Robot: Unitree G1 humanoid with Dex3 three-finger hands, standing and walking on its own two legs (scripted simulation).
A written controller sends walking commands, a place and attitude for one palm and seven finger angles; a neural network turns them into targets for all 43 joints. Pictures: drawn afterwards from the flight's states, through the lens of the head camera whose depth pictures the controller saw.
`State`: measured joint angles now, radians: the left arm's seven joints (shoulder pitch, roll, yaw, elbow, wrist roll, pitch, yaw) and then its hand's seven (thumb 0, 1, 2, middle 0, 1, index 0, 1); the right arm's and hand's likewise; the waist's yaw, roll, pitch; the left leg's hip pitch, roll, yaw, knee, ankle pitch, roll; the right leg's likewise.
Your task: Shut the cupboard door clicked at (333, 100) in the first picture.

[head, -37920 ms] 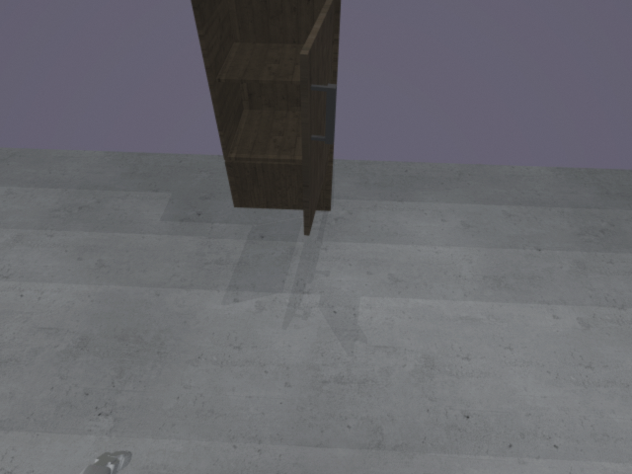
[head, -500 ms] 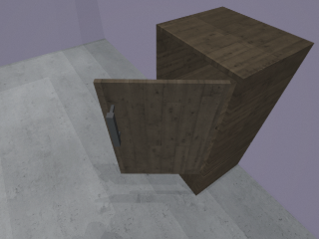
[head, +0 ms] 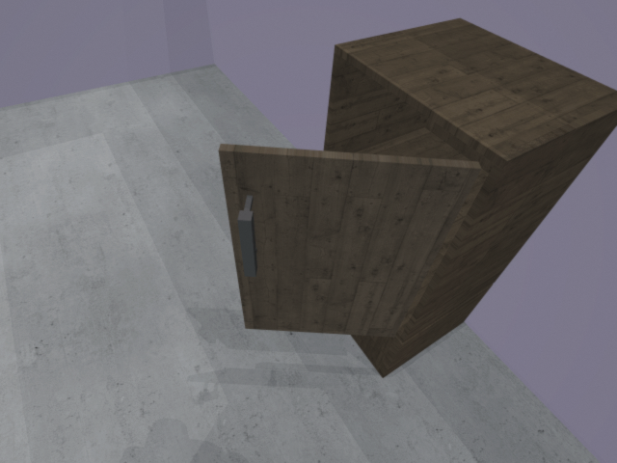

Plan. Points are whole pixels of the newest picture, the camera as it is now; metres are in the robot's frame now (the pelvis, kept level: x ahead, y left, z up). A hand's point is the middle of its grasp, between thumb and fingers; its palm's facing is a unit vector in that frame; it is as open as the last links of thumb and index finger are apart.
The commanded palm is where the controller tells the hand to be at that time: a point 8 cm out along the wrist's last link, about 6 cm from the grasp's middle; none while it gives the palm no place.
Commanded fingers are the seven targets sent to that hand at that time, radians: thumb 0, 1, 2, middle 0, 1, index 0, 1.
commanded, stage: raise the hand and make a fist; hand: left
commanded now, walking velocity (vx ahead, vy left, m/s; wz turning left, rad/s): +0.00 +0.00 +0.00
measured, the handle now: (250, 237) +0.49 +0.14 -0.05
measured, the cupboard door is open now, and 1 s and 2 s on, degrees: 55 55 55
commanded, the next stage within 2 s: bring the fist close to the handle in 1.94 s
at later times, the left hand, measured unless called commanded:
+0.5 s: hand out of the picture +0.11 +0.16 -0.11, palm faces +0.15 -0.99 +0.01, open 5.9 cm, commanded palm +0.12 +0.21 -0.07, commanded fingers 0.00 0.90 0.90 -0.64 -0.78 -0.64 -0.78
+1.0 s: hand (186, 419) +0.18 +0.17 -0.05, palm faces +0.08 -1.00 -0.05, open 3.6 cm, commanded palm +0.15 +0.22 -0.06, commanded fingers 0.00 0.90 0.90 -1.10 -1.28 -1.10 -1.28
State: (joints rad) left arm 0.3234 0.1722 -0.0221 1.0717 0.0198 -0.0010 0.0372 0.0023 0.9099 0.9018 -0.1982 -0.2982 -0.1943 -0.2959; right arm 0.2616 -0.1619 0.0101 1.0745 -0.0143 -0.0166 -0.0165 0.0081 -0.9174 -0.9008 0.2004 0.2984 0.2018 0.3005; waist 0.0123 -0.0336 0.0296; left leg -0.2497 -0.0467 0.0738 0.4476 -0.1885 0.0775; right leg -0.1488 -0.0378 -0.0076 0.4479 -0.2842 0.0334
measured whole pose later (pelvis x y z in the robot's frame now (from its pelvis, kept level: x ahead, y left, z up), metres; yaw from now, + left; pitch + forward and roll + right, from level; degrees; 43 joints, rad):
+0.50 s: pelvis -0.03 -0.04 -0.11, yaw +2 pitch +14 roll -1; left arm 0.58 0.20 0.11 0.08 -0.26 -0.49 -0.24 0.01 0.90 0.90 -0.47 -0.59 -0.46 -0.59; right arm 0.16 -0.27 -0.05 0.48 0.01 -0.23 0.00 0.01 -0.91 -0.90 0.20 0.30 0.20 0.30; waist 0.05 -0.04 -0.15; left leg -1.01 -0.01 0.01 1.25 -0.49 0.03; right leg -0.90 0.02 -0.10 1.26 -0.60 -0.07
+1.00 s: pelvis -0.01 -0.03 -0.11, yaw +1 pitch +18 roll -2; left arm 0.51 0.20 0.17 -0.08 -0.33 -0.52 -0.28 0.02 0.91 0.90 -0.92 -1.09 -0.91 -1.09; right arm 0.26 -0.26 -0.04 0.56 0.03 -0.17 -0.05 0.02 -0.91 -0.90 0.20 0.30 0.20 0.30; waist 0.03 0.04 -0.17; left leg -1.06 0.01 0.02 1.26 -0.52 0.04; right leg -0.95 0.04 -0.09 1.24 -0.61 -0.05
